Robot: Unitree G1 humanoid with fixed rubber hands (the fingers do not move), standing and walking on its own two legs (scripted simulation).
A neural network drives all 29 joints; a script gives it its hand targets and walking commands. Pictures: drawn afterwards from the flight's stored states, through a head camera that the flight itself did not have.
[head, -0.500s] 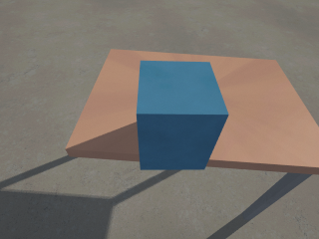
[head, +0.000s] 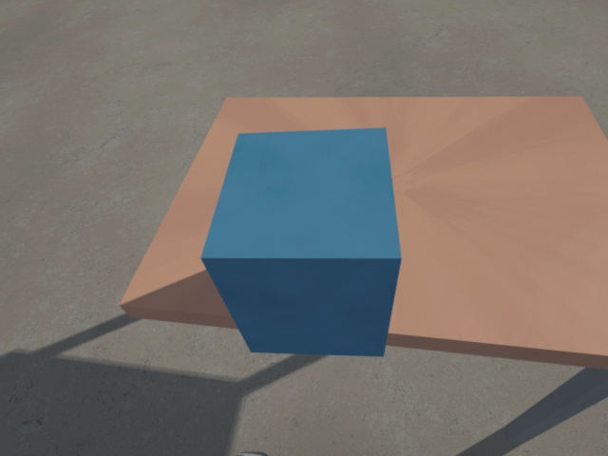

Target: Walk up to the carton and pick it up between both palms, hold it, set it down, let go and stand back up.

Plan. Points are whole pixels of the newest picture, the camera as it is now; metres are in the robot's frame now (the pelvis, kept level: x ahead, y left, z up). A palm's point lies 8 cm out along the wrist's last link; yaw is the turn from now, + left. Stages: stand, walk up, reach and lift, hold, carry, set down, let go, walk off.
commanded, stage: walk up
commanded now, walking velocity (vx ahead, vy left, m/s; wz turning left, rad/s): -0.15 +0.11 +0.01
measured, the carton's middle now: (313, 248) +0.40 +0.01 +0.05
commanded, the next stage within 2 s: none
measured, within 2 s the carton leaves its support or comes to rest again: neither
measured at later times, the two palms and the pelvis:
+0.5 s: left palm out of the picture -0.08 +0.30 -0.15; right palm out of the picture -0.06 -0.12 -0.13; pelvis -0.03 +0.08 +0.00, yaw +1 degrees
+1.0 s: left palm out of the picture -0.06 +0.26 -0.15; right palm out of the picture -0.05 -0.14 -0.15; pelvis -0.04 +0.06 +0.00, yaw +0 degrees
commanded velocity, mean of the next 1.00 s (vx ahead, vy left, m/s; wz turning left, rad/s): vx -0.01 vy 0.01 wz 0.00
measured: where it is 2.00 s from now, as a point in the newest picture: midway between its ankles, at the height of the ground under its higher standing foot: outside the picture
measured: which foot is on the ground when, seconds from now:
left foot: up 0.00-0.32, down 0.34-1.00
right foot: down 0.00-0.34, up 0.36-0.66, down 0.68-1.00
